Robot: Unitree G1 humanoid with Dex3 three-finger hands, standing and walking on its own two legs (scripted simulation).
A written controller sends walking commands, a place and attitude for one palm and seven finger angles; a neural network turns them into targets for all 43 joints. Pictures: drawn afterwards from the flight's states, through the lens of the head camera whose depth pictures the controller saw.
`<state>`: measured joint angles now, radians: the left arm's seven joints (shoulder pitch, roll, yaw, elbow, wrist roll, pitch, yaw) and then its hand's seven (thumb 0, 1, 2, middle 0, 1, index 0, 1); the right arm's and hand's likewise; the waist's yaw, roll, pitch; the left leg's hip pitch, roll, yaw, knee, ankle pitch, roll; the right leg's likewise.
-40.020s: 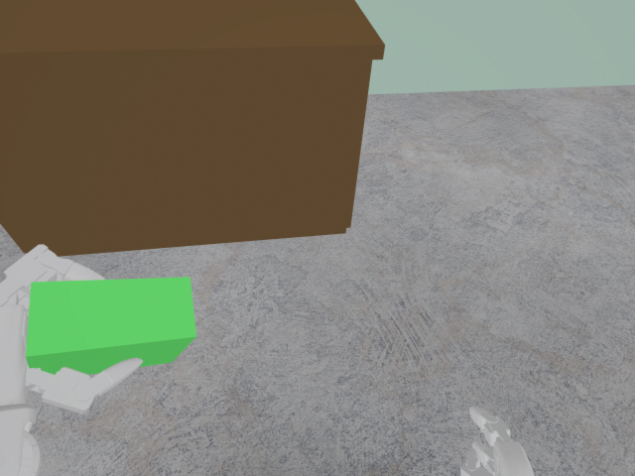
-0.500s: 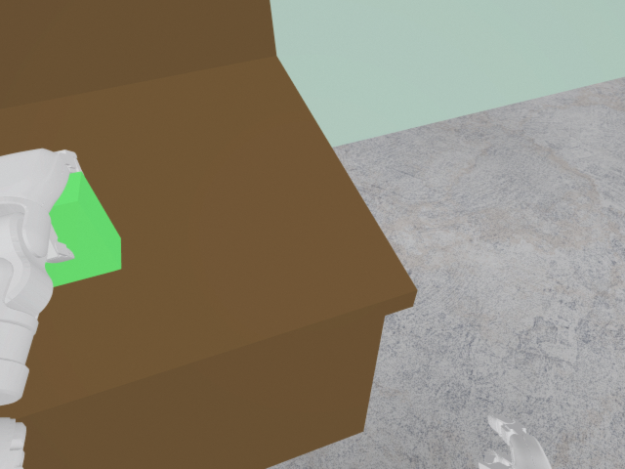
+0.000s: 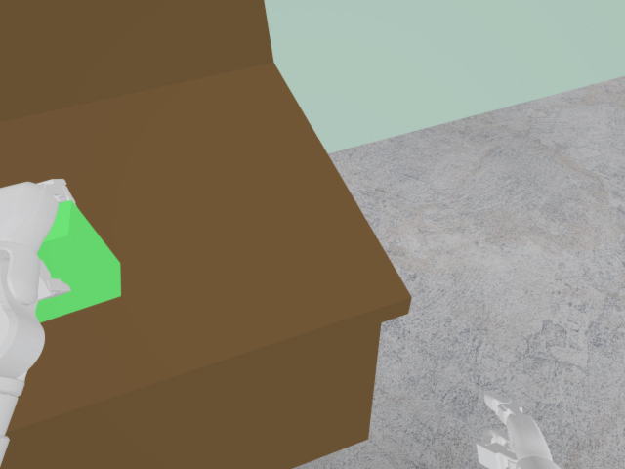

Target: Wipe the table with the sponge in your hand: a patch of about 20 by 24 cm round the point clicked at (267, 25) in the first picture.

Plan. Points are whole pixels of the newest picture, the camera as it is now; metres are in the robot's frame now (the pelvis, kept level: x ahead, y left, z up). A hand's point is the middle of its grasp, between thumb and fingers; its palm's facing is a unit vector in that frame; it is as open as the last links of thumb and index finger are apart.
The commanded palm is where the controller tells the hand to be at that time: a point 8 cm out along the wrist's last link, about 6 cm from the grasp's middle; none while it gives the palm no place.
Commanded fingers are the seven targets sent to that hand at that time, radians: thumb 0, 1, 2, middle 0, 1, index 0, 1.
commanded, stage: wipe back along the first lane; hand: left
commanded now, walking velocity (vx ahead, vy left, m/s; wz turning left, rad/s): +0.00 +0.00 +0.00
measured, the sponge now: (62, 274) +0.29 +0.36 +0.11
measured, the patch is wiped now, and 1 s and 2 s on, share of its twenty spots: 1.00 1.00 1.00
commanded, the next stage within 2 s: lift the sponge slowly off the table in 0.36 s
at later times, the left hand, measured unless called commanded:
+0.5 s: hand (40, 287) +0.24 +0.32 +0.16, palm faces +0.11 +0.00 -0.99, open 10.3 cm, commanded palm +0.20 +0.31 +0.19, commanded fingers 0.00 0.10 1.30 -1.20 -1.60 -1.20 -1.60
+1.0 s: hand (38, 291) +0.24 +0.32 +0.17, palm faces +0.06 -0.01 -1.00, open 10.2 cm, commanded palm +0.20 +0.32 +0.22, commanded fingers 0.00 0.10 1.30 -1.20 -1.60 -1.20 -1.60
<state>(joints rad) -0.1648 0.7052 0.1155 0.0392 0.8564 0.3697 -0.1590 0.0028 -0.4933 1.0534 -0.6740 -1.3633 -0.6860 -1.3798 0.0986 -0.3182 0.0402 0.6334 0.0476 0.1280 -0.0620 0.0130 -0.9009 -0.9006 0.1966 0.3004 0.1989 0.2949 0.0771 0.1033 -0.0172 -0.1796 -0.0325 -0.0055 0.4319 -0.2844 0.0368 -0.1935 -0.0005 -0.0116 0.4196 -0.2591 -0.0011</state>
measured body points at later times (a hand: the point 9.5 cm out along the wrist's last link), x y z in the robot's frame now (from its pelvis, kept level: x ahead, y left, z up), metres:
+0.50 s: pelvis +0.00 +0.00 +0.00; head +0.00 -0.04 +0.45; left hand +0.23 +0.31 +0.22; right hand +0.23 -0.21 -0.10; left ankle -0.04 +0.10 -0.74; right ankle -0.03 -0.12 -0.74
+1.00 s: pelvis -0.02 -0.01 +0.00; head -0.02 -0.05 +0.45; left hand +0.23 +0.31 +0.22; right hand +0.21 -0.23 -0.10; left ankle -0.04 +0.10 -0.74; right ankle -0.03 -0.12 -0.74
